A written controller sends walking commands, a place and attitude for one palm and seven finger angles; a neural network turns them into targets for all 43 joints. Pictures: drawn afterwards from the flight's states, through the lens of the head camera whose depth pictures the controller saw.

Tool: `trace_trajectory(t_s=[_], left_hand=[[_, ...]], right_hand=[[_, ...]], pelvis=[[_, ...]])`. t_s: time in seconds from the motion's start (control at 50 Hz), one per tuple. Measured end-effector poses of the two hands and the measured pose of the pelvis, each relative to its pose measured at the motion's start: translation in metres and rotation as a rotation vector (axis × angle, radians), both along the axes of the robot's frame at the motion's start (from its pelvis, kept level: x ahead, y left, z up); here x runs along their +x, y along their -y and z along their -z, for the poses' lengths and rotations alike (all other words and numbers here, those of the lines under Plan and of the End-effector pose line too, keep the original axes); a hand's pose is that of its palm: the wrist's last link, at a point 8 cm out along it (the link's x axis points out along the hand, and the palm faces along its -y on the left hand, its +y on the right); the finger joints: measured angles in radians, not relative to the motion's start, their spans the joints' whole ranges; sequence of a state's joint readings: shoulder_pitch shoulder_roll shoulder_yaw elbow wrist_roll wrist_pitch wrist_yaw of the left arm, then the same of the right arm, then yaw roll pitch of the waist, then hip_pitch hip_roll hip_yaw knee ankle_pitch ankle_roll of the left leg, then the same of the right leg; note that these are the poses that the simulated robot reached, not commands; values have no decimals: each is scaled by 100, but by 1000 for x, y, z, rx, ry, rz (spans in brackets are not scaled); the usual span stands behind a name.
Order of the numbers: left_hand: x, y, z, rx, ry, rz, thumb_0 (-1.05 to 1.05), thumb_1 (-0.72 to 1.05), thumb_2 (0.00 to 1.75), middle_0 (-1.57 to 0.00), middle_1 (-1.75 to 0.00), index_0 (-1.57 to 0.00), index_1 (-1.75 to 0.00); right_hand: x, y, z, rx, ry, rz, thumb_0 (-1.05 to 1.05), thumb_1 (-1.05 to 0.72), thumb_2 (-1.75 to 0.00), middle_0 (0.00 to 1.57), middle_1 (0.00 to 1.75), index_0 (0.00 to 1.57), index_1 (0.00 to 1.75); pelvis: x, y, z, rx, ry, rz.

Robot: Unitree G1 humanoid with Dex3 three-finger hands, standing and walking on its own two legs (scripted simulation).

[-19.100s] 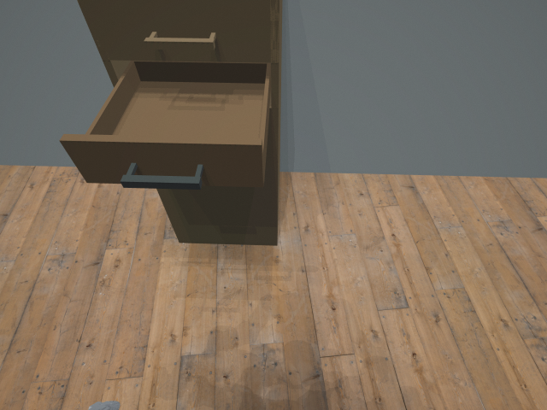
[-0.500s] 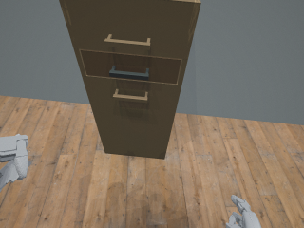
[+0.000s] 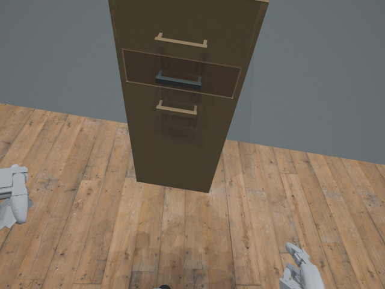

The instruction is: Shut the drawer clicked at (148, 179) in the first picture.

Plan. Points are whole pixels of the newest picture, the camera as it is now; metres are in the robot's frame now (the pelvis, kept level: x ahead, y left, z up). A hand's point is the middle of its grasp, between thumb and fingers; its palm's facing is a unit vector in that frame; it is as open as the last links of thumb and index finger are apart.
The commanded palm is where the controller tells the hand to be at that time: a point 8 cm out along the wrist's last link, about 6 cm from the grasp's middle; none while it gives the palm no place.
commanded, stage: step back with the hand held close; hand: left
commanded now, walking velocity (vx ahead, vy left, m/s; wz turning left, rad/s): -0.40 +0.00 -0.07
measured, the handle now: (179, 79) +0.74 +0.10 +0.01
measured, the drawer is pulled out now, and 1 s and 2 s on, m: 0.00 0.00 0.00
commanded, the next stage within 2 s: stop stepping back and stand still in 0.08 s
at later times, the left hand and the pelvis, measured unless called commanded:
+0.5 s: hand out of the picture +0.10 +0.25 +0.17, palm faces +0.30 -0.85 -0.44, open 3.3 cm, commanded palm +0.04 +0.28 +0.18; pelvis -0.10 +0.01 -0.01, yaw -2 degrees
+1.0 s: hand out of the picture +0.02 +0.26 +0.18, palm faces +0.34 -0.83 -0.45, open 3.2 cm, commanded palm -0.02 +0.30 +0.18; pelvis -0.18 +0.03 +0.00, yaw -5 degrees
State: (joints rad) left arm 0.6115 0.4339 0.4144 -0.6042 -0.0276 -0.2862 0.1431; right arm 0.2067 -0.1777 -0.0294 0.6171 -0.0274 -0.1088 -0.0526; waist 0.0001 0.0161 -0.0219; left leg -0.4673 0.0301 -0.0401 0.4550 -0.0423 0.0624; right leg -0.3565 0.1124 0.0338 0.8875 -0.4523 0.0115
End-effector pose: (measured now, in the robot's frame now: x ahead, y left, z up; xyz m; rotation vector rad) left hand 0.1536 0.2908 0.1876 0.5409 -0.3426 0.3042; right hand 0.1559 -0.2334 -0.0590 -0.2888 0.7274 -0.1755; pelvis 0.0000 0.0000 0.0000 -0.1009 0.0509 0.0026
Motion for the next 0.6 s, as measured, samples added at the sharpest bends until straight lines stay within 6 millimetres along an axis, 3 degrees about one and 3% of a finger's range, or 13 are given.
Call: trace_trajectory(t_s=[0.08, 0.16, 0.26, 0.42, 0.52, 0.6], left_hand=[[-15, 11, 1, -58, 7, 32, 1, 89, 90, -141, -160, -141, -160], [-26, 32, 4, -25, 21, 129, 1, 89, 90, -141, -160, -141, -160], [-41, 46, -1, -9, 31, 229, 1, 89, 90, -141, -160, -141, -160], [-64, 10, 8, -24, -1, 123, 1, 89, 90, -141, -160, -141, -159], [-95, 3, 3, -15, -26, 76, 1, 89, 90, -141, -160, -141, -159], [-126, 0, -1, -16, 14, 87, 1, 89, 90, -141, -160, -141, -160]], right_hand=[[-14, -11, 0, 22, 10, -38, 1, -90, -90, 21, 30, 20, 30], [-33, -11, 9, 43, 28, -48, 1, -90, -90, 21, 30, 20, 30], [-81, 3, 14, 42, 10, 46, 1, -90, -90, 21, 30, 21, 30], [-149, 26, 16, -41, -23, 199, 1, -90, -90, 21, 30, 20, 30], [-166, 15, 11, -26, -31, 136, 1, -90, -90, 20, 30, 20, 30], [-169, 6, 11, -31, -27, 107, 1, -90, -90, 21, 30, 20, 30]], pelvis=[[-18, 2, -2, 7, -26, 41], [-49, 9, 8, 48, -27, 99], [-73, 7, 10, 29, 27, 98], [-81, -9, 13, 27, 85, 69], [-108, -10, 5, 36, 83, 22], [-116, -19, 8, 52, 92, 92]])
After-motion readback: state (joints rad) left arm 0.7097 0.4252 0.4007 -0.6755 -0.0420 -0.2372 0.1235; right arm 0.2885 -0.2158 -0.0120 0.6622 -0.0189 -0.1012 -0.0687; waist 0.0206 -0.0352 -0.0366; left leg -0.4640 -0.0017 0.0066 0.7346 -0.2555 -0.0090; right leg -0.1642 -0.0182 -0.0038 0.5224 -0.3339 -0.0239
